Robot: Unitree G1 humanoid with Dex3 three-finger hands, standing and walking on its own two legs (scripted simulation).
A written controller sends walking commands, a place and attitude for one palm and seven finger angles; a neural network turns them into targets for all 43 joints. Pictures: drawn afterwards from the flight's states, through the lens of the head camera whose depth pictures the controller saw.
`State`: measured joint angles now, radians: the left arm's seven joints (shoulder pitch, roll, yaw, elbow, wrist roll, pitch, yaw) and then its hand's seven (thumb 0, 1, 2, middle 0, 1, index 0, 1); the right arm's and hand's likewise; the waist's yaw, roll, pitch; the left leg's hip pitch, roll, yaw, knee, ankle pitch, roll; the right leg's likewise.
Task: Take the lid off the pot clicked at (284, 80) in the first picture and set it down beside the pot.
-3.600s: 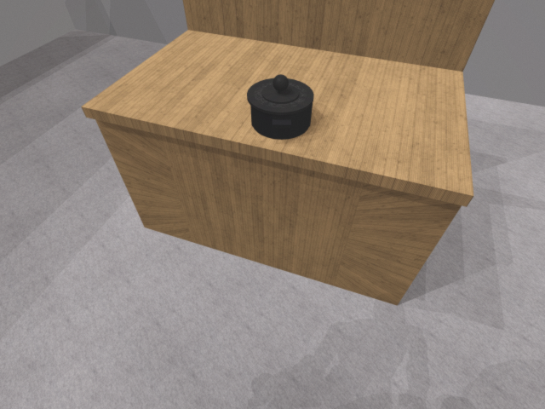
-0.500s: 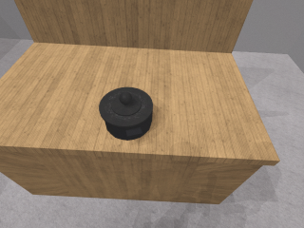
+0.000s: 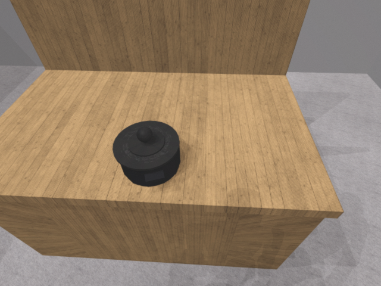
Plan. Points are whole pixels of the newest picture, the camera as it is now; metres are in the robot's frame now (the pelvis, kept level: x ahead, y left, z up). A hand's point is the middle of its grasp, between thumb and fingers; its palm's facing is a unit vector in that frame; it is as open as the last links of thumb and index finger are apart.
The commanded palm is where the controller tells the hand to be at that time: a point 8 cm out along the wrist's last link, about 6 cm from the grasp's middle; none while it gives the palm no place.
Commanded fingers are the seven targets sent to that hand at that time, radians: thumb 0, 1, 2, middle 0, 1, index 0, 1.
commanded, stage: come to a stop and stand still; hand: left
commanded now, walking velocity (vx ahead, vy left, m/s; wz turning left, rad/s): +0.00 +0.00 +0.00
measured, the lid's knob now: (144, 134) +0.50 +0.15 +0.02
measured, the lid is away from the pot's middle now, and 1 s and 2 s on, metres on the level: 0.00 0.00 0.00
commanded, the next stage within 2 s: look again from close up in 0.10 s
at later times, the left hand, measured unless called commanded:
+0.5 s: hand out of the picture +0.01 +0.18 -0.18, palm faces +0.05 -0.97 -0.22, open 7.4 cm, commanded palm none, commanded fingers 0.00 0.90 0.90 -0.20 -0.30 -0.20 -0.30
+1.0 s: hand out of the picture +0.04 +0.21 -0.17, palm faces +0.03 -0.97 -0.23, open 7.3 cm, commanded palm none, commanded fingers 0.00 0.90 0.90 -0.20 -0.30 -0.20 -0.30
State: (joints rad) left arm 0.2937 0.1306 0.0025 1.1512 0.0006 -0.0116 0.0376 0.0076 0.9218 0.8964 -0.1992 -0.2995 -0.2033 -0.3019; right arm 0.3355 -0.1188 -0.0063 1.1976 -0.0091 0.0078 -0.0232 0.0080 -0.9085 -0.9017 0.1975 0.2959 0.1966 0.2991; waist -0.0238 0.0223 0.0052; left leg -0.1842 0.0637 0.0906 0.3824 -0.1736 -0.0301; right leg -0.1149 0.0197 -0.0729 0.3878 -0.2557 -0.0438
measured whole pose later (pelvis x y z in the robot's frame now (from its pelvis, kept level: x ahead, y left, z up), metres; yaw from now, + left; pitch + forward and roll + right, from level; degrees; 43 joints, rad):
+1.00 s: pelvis +0.01 +0.03 -0.01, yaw +1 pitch -1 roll +0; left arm 0.25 0.17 -0.01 1.04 0.01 -0.01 0.05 0.01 0.91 0.90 -0.20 -0.30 -0.20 -0.30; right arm 0.22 -0.18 -0.02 1.09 -0.01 -0.01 -0.01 0.01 -0.92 -0.90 0.20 0.30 0.20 0.30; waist 0.00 0.01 0.04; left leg -0.22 0.02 0.09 0.46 -0.23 0.01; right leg -0.15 -0.03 -0.07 0.47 -0.31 0.00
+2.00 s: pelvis -0.02 +0.03 -0.01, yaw +3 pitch -2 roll -1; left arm 0.52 0.20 0.06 0.19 -0.02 -0.03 0.08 0.02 0.90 0.90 -1.05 -1.23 -1.05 -1.23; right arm 0.14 -0.22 0.02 0.52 0.03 -0.12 -0.06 0.01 -0.91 -0.90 0.20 0.30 0.20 0.30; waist 0.06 0.00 0.02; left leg -0.27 0.02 0.05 0.51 -0.21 0.02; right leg -0.17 -0.03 -0.12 0.49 -0.29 0.00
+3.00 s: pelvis +0.02 +0.03 +0.00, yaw +2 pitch -2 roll +0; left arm 0.61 0.30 0.20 -0.35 -0.04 -0.06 0.07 0.02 0.89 0.90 -1.30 -1.50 -1.30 -1.50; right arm 0.19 -0.20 0.02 0.57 0.01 -0.08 -0.06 0.02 -0.90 -0.90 0.20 0.30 0.20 0.30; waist 0.06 0.05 0.03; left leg -0.15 0.02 0.07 0.43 -0.24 0.01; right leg -0.04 -0.03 -0.09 0.38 -0.30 0.00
